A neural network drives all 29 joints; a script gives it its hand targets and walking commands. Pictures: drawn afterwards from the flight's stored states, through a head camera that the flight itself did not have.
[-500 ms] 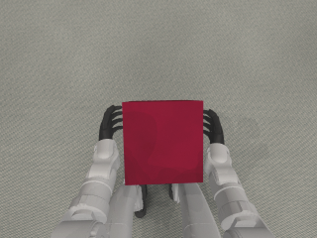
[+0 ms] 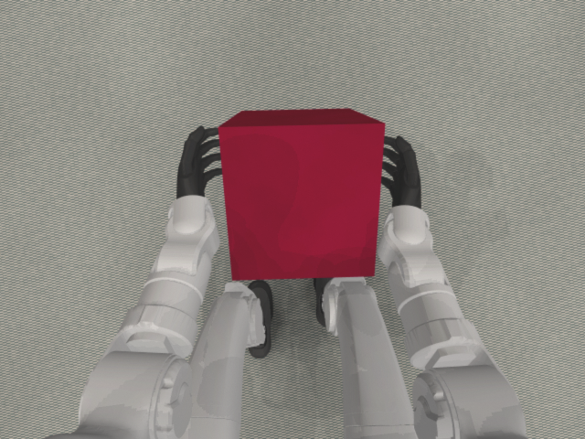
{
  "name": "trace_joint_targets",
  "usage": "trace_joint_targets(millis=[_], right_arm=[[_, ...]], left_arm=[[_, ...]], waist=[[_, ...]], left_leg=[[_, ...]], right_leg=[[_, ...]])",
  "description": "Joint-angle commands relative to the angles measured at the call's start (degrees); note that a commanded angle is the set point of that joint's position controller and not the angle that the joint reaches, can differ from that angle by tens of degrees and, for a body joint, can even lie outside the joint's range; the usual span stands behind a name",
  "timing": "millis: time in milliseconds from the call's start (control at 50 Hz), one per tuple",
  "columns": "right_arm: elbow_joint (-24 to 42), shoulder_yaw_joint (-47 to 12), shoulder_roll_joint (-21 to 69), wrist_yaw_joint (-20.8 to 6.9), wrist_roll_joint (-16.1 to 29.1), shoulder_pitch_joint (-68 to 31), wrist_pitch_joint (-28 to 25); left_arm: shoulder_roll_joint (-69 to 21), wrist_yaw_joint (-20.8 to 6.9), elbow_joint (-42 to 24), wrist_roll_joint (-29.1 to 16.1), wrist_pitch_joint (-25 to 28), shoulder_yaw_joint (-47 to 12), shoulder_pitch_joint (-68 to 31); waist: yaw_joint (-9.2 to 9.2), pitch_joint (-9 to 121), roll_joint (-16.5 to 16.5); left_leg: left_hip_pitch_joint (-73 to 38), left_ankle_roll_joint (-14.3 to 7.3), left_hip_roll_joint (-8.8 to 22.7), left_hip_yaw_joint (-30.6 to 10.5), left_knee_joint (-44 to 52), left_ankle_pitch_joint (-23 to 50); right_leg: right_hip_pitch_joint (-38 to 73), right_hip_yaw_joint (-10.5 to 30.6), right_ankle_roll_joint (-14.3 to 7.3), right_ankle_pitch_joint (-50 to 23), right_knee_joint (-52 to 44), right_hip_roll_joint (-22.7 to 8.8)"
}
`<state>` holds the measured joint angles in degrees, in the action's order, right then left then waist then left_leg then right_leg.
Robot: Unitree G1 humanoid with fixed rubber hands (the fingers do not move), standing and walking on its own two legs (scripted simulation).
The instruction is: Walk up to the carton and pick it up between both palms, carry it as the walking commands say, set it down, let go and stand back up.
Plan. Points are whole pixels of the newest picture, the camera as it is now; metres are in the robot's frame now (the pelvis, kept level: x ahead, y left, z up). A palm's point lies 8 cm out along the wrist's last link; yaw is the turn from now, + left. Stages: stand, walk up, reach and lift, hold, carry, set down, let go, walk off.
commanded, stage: set down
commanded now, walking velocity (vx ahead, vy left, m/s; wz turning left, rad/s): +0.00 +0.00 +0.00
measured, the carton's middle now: (298, 182) +0.41 -0.01 -0.26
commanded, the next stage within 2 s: none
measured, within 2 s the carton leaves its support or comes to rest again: neither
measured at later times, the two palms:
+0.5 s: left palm (206, 169) +0.43 +0.14 -0.23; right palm (384, 179) +0.42 -0.14 -0.25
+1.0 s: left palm (210, 158) +0.46 +0.15 -0.32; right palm (363, 164) +0.45 -0.13 -0.34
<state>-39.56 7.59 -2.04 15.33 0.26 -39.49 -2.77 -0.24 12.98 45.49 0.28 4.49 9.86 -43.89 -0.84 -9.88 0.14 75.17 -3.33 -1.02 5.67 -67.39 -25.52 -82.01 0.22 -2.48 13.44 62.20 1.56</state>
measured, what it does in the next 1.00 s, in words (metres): lowers itself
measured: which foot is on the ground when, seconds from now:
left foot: down 0.00-1.00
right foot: down 0.00-1.00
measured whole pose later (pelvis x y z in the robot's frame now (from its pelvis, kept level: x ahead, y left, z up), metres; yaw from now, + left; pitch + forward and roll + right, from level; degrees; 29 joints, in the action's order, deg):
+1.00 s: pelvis -0.04 +0.00 -0.16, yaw +3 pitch +35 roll +3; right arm -50.8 7.6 -10.7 16.2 3.5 -67.7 4.5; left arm 6.9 17.0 51.6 -1.9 -5.9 9.8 -72.3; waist -0.8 -18.4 0.1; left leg 105.0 -3.3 -2.1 5.7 -103.9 -34.4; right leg -112.8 0.2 -2.5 20.7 98.0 1.6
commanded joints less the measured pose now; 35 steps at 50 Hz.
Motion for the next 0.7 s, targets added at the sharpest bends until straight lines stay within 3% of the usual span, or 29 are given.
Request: trace_joint_targets(millis=[0, 40, 60, 80, 100, 120, 140, 160, 180, 200, 220, 240, 260, 320, 340, 360, 380, 420, 440, 460, 480, 500, 520, 560, 580, 600, 620, 640, 680], right_arm=[[15.4, -15.6, 7.4, -4.1, 3.2, -21.5, -3.0], [7.3, -12.2, 6.7, -4.8, 1.9, -21.4, -1.8], [8.4, -11.9, 5.8, -4.7, 2.3, -21.8, -1.8], [10.6, -14.8, 6.7, -4.8, 3.4, -22.7, -1.5], [8.1, -13.3, 6.7, -5.0, 2.7, -22.3, -1.6], [4.9, -12.4, 7.3, -4.8, 1.2, -21.6, -1.4], [4.5, -11.7, 7.2, -5.2, 2.0, -23.2, -1.5], [7.6, -13.2, 8.4, -5.3, 2.8, -24.5, -2.1], [7.7, -13.7, 8.3, -5.2, 3.4, -26.2, -1.7], [8.7, -14.3, 8.9, -5.1, 3.4, -27.9, -1.6], [4.7, -11.5, 8.2, -4.8, 1.3, -26.8, -1.1], [3.4, -12.5, 9.5, -4.8, 2.3, -26.3, -0.8], [10.1, -13.4, 9.2, -4.6, 4.4, -30.6, -1.0], [12.0, -13.5, 7.1, -3.8, 5.4, -37.5, -0.8], [13.8, -14.6, 7.0, -3.9, 5.7, -37.9, -0.9], [12.8, -15.6, 8.6, -3.8, 5.5, -39.2, -0.3], [5.9, -12.9, 7.0, -3.8, 3.3, -35.7, 0.1], [10.6, -16.1, 8.4, -3.9, 5.9, -41.1, 0.4], [7.4, -14.8, 10.0, -4.1, 4.5, -40.9, 0.5], [7.3, -14.5, 9.9, -3.9, 4.5, -40.7, 0.6], [9.1, -16.0, 10.1, -3.8, 5.5, -41.4, 0.6], [10.6, -17.0, 11.0, -4.0, 6.0, -44.5, 0.8], [7.4, -16.0, 10.9, -4.1, 5.6, -43.6, 0.9], [2.1, -14.3, 10.5, -4.4, 4.1, -43.4, 1.5], [6.2, -15.4, 13.1, -4.9, 5.0, -48.2, 1.6], [5.0, -16.3, 14.4, -5.5, 5.8, -49.5, 1.6], [6.8, -17.8, 16.2, -5.7, 5.8, -49.7, 1.8], [8.8, -19.0, 16.4, -5.8, 7.1, -51.7, 1.7], [5.8, -16.4, 18.4, -6.4, 5.6, -53.7, 2.1]], left_arm=[[-7.9, -2.8, -15.4, -7.1, 2.1, -17.1, -16.9], [-6.6, -2.5, -12.2, -4.8, 1.4, -15.1, -19.0], [-5.9, -2.4, -12.5, -5.5, 1.1, -15.4, -18.8], [-6.1, -2.4, -12.2, -5.9, 0.8, -15.4, -18.2], [-7.2, -2.9, -10.2, -5.9, 0.6, -16.0, -18.3], [-7.4, -3.1, -8.7, -5.6, 0.4, -14.6, -19.1], [-8.2, -3.0, -7.8, -4.3, 0.4, -14.1, -18.4], [-9.9, -2.8, -8.5, -4.7, 0.7, -14.7, -18.6], [-8.7, -3.3, -10.8, -5.3, 0.4, -14.4, -21.7], [-9.3, -3.6, -11.0, -6.6, 0.2, -15.8, -23.6], [-6.4, -3.4, -8.1, -5.4, -0.3, -14.4, -24.5], [-8.4, -3.6, -8.8, -6.2, -0.3, -14.9, -25.3], [-7.1, -3.5, -13.5, -7.0, -0.3, -15.8, -27.7], [-7.9, -2.7, -9.0, -7.6, -1.6, -15.7, -28.4], [-7.8, -2.7, -11.3, -7.8, -1.6, -16.8, -30.1], [-6.9, -3.1, -11.1, -8.4, -1.8, -16.6, -31.4], [-8.0, -3.2, -5.4, -7.3, -2.0, -14.7, -28.8], [-8.4, -3.2, -9.1, -8.2, -2.3, -15.1, -33.0], [-9.2, -3.6, -5.5, -7.4, -2.7, -15.5, -33.2], [-10.5, -3.4, -5.3, -8.0, -3.0, -15.6, -32.5], [-9.7, -3.8, -5.6, -8.8, -3.0, -15.5, -33.1], [-10.0, -4.0, -8.9, -9.6, -3.0, -16.9, -37.9], [-11.1, -3.8, -4.6, -8.7, -3.4, -16.4, -35.8], [-13.7, -4.2, -5.0, -9.0, -3.9, -16.4, -40.1], [-16.3, -4.8, -3.2, -8.0, -4.6, -16.5, -38.6], [-15.8, -4.9, -6.1, -8.1, -4.1, -17.6, -43.5], [-17.9, -5.3, -4.4, -8.8, -4.6, -18.4, -41.2], [-17.9, -5.3, -5.1, -8.7, -4.5, -17.9, -41.5], [-21.7, -5.8, -4.1, -8.5, -5.2, -18.7, -44.6]], waist=[[-0.4, 77.5, 3.1], [0.49, 67.5, 0.9], [1.13, 72.3, 1.0], [-1.11, 72.1, 2.3], [1.05, 69.9, 1.7], [0.82, 67.0, 2.5], [-0.63, 66.2, 0.5], [-0.09, 70.2, 0.9], [-0.6, 70.9, 2.3], [1.61, 71.6, 3.5], [2.06, 68.0, 3.6], [1.93, 69.8, 3.3], [0.29, 77.1, 3.0], [-0.12, 75.7, 2.8], [-0.45, 76.9, 3.2], [-0.98, 76.1, 4.4], [0.94, 69.8, 3.9], [-1.61, 73.8, 4.0], [0.91, 70.7, 5.1], [0.61, 73.4, 4.4], [0.18, 74.6, 6.6], [0.25, 76.8, 5.5], [-0.18, 74.9, 4.1], [1.85, 71.9, 2.5], [0.31, 71.9, 3.4], [0.12, 72.9, 3.6], [0.84, 76.6, 4.4], [-0.98, 79.9, 4.4], [2.24, 76.5, 3.2]], left_leg=[[-12.1, 1.8, -6.4, -12.6, -1.2, 23.9], [-7.7, 2.4, -6.1, -13.4, -1.5, 19.7], [-9.9, 2.4, -6.0, -13.0, -1.8, 17.4], [-8.5, 2.2, -6.0, -13.0, -2.9, 20.1], [-6.6, 2.4, -5.8, -12.5, -3.4, 20.1], [-3.5, 2.4, -6.4, -12.4, -3.6, 16.0], [-3.6, 2.5, -5.7, -12.8, -2.9, 16.3], [-3.7, 2.4, -6.4, -12.2, -4.2, 18.8], [-1.6, 2.2, -6.8, -11.4, -6.0, 15.8], [-1.1, 2.1, -6.7, -11.4, -6.4, 15.8], [2.2, 2.1, -6.6, -11.7, -7.8, 12.5], [1.0, 2.0, -6.7, -11.6, -7.4, 12.1], [-0.2, 1.7, -6.8, -11.1, -8.6, 15.2], [-0.2, 1.4, -6.8, -11.2, -9.4, 12.5], [1.0, 1.6, -7.0, -10.3, -11.2, 13.8], [5.2, 1.2, -7.2, -10.0, -12.4, 13.9], [7.1, 1.9, -7.4, -10.2, -12.1, 11.6], [7.5, 1.4, -7.4, -9.0, -13.7, 10.0], [9.4, 1.3, -7.4, -9.7, -14.2, 8.7], [7.7, 1.3, -7.2, -10.1, -14.2, 9.7], [7.6, 1.1, -7.2, -9.7, -15.5, 9.5], [8.7, 1.3, -7.2, -9.4, -16.4, 9.6], [8.0, 1.4, -7.5, -9.7, -16.1, 9.7], [11.7, 2.3, -7.4, -9.1, -17.5, 5.8], [11.4, 1.8, -7.5, -9.6, -17.9, 7.8], [11.4, 1.9, -7.6, -9.1, -18.8, 9.1], [9.4, 1.6, -7.7, -9.3, -20.0, 10.1], [9.0, 1.5, -7.9, -8.9, -20.9, 11.3], [10.4, 2.0, -8.2, -10.2, -21.8, 10.8]], right_leg=[[40.6, 5.8, 1.3, -19.5, 9.1, 3.3], [29.9, 5.2, 1.4, -14.2, 11.0, 3.4], [31.2, 4.1, 1.0, -11.1, 10.9, 3.6], [31.5, 5.2, 1.2, -13.7, 11.2, 3.4], [30.0, 4.7, 1.0, -14.0, 11.4, 3.7], [28.7, 4.7, 1.0, -10.3, 11.4, 3.3], [26.5, 4.9, 0.7, -10.0, 12.5, 3.2], [27.6, 4.3, 1.0, -13.2, 13.4, 3.5], [28.2, 5.4, 1.1, -10.4, 12.9, 3.1], [29.1, 5.0, 1.5, -10.9, 13.6, 3.4], [24.7, 4.4, 1.9, -8.1, 15.3, 3.2], [25.6, 4.2, 1.6, -7.1, 15.4, 3.6], [29.8, 4.7, 1.5, -10.7, 17.0, 3.8], [27.6, 3.7, 1.7, -7.0, 18.9, 3.7], [27.9, 4.0, 1.4, -8.9, 19.4, 3.8], [29.6, 5.1, 1.7, -10.6, 19.7, 3.8], [24.1, 3.6, 2.0, -7.5, 20.7, 3.7], [26.6, 5.1, 1.6, -5.1, 20.7, 3.6], [23.8, 4.0, 2.0, -4.9, 21.6, 3.5], [24.2, 3.6, 1.7, -5.4, 22.5, 3.6], [24.6, 3.4, 2.0, -5.0, 22.6, 3.6], [26.2, 3.8, 1.8, -5.6, 23.5, 3.5], [23.3, 3.0, 1.8, -4.7, 24.8, 3.5], [19.4, 2.6, 1.2, -1.5, 25.8, 3.9], [20.1, 3.3, 1.5, -3.1, 26.0, 4.0], [18.8, 3.4, 1.6, -4.4, 26.5, 3.6], [20.6, 2.9, 1.7, -5.4, 27.1, 3.9], [21.8, 3.0, 2.0, -6.6, 28.1, 4.0], [17.2, 2.5, 2.1, -6.2, 30.2, 4.0]])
